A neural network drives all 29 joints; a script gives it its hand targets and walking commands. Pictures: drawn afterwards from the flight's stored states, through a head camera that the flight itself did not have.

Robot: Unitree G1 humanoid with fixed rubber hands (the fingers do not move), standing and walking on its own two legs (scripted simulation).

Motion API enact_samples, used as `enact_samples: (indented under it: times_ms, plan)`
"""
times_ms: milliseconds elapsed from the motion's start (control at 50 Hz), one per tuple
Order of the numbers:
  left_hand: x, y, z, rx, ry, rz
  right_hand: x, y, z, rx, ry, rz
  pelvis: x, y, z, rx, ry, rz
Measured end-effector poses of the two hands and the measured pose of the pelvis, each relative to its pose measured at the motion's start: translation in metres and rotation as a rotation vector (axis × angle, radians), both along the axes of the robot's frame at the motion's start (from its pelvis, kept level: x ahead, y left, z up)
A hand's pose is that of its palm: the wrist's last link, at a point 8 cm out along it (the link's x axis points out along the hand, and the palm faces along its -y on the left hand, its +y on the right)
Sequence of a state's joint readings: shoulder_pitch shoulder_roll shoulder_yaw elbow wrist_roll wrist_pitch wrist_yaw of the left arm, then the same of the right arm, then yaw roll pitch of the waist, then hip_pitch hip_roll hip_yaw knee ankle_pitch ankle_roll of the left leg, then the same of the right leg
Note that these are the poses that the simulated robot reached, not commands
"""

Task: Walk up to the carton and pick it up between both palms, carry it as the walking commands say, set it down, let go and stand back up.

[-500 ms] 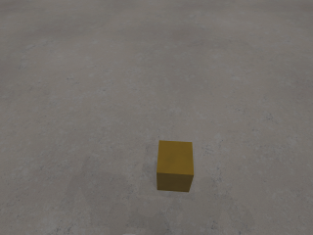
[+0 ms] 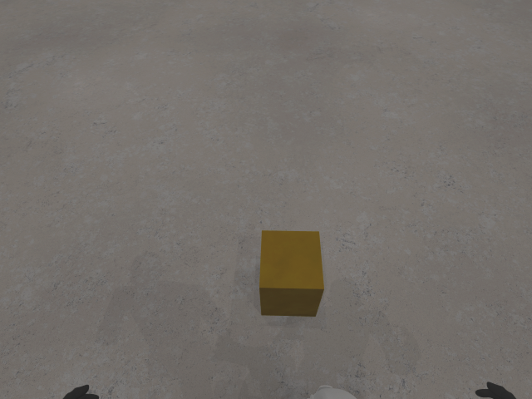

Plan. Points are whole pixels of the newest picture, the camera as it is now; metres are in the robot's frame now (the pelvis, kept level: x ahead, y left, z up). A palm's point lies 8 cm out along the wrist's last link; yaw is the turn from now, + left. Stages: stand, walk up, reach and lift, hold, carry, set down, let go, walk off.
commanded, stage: walk up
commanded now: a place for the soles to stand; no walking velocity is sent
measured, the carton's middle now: (289, 274) +0.60 -0.06 -0.61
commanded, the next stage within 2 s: none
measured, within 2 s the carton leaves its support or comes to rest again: neither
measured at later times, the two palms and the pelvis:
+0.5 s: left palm out of the picture +0.09 +0.34 -0.09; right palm out of the picture +0.08 -0.31 -0.06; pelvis -0.01 +0.02 +0.00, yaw +0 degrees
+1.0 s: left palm out of the picture +0.10 +0.34 -0.08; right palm out of the picture +0.08 -0.31 -0.07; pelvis -0.01 +0.02 +0.00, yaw +0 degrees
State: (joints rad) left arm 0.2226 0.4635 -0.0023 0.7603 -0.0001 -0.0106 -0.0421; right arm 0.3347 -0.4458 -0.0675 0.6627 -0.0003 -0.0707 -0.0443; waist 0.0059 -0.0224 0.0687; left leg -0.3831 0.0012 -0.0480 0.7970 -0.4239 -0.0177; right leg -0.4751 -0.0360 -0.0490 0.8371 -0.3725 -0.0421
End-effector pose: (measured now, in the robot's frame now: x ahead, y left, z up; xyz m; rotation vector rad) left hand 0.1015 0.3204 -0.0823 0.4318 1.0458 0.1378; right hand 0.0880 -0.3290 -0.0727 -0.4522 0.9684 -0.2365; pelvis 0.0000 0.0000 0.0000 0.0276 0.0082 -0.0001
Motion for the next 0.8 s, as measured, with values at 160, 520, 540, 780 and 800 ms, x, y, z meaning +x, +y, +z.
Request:
enact_samples:
  times_ms: [160, 520, 540, 780, 800]
  plan:
    - [-0.009, 0.006, 0.001, -0.004, -0.016, -0.003, -0.015, 0.006, 0.002, -0.003, -0.012, -0.013, -0.012, 0.007, 0.0, -0.004, -0.018, 0.004]
    - [-0.012, 0.02, -0.003, -0.021, -0.005, 0.024, -0.006, 0.016, 0.008, -0.027, 0.018, 0.002, -0.006, 0.02, 0.003, -0.022, -0.01, 0.005]
    - [-0.011, 0.02, -0.003, -0.022, -0.004, 0.024, -0.005, 0.017, 0.008, -0.026, 0.016, 0.003, -0.006, 0.02, 0.003, -0.022, -0.009, 0.005]
    - [-0.008, 0.021, -0.003, -0.023, -0.013, 0.018, -0.002, 0.023, 0.007, -0.014, -0.001, 0.001, -0.006, 0.021, 0.003, -0.024, -0.01, 0.005]
    - [-0.007, 0.021, -0.003, -0.023, -0.014, 0.016, -0.003, 0.023, 0.007, -0.014, -0.002, -0.001, -0.007, 0.021, 0.003, -0.024, -0.011, 0.005]
